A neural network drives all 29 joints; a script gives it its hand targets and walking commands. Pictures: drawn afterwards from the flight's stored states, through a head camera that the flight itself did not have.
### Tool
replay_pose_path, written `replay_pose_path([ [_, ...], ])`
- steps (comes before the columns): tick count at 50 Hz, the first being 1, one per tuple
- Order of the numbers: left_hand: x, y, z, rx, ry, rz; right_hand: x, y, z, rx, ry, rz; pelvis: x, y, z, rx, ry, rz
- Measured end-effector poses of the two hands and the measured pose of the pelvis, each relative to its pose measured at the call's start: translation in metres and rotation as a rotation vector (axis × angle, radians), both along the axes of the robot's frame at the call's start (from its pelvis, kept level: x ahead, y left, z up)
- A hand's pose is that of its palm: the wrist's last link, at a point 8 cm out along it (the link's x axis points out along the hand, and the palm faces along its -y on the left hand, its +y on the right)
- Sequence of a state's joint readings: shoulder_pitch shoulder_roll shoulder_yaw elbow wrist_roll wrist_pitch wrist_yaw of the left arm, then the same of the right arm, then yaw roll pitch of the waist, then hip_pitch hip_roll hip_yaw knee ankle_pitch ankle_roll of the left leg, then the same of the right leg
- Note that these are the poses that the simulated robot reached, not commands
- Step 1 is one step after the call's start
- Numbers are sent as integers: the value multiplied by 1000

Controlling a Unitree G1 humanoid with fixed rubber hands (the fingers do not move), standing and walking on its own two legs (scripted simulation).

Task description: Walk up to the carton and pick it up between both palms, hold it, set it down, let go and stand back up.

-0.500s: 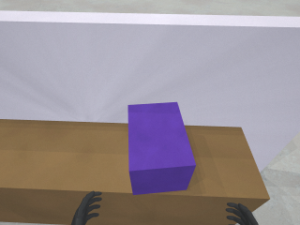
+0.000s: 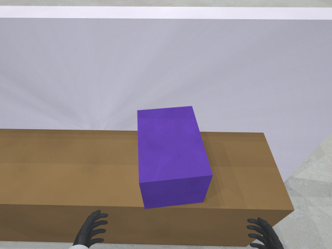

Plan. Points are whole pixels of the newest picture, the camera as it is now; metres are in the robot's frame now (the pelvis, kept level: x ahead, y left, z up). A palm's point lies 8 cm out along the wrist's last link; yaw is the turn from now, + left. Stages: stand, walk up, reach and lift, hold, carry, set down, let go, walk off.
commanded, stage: let go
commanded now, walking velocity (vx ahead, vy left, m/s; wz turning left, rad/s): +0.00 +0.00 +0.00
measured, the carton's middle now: (169, 155) +0.46 +0.04 -0.13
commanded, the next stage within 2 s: stand in 0.32 s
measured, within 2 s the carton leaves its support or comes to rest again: neither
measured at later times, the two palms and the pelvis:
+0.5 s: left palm out of the picture +0.15 +0.29 -0.08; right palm out of the picture +0.15 -0.27 -0.08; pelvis +0.00 +0.01 -0.01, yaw +0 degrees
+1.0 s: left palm out of the picture +0.07 +0.32 -0.11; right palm out of the picture +0.06 -0.28 -0.11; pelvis -0.02 +0.02 +0.00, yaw +1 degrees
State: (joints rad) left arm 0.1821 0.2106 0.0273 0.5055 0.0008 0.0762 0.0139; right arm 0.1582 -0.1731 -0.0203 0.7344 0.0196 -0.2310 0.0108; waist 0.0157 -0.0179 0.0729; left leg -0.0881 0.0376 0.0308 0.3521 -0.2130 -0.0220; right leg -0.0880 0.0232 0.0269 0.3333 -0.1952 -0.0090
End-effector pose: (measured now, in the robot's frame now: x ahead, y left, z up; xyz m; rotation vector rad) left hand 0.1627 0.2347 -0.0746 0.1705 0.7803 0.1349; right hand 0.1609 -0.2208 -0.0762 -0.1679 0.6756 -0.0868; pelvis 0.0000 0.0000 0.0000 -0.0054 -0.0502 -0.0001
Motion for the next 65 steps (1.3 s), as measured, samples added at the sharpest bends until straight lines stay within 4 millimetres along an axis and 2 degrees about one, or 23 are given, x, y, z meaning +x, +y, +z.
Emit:
replay_pose_path([
  [4,3,-1,1,-2,-6,-4,-2,0,-2,0,15,-6,1,3,0,-1,4,-4],
  [10,-5,-2,-5,-7,53,-13,-6,3,-11,12,48,-8,7,7,-1,0,7,-12],
  [15,-1,4,-3,2,49,-5,-2,6,-11,6,37,-2,8,8,-1,-1,7,-11],
  [18,6,9,-1,25,26,-24,3,2,-10,-17,46,5,9,8,-2,0,14,-14],
  [20,6,18,-3,57,22,-30,2,-9,-10,-66,90,11,8,8,-4,0,22,-11],
  [26,-16,58,-11,144,80,0,-14,-54,-4,-195,183,-34,3,8,-6,-1,27,-4],
  [31,-38,76,-17,170,148,7,-34,-71,-5,-239,247,-52,-1,10,-7,-4,24,-3],
  [44,-71,77,-29,146,239,9,-80,-62,-25,-201,378,-38,-13,14,-5,1,5,12],
  [50,-95,82,-34,154,325,22,-99,-63,-33,-195,442,-36,-19,15,-4,0,12,16],
  [58,-110,87,-34,163,366,48,-107,-68,-36,-204,477,-44,-19,14,-3,0,5,20],
  [65,-108,86,-34,161,365,59,-98,-74,-33,-219,464,-41,-20,12,-2,0,3,26],
])
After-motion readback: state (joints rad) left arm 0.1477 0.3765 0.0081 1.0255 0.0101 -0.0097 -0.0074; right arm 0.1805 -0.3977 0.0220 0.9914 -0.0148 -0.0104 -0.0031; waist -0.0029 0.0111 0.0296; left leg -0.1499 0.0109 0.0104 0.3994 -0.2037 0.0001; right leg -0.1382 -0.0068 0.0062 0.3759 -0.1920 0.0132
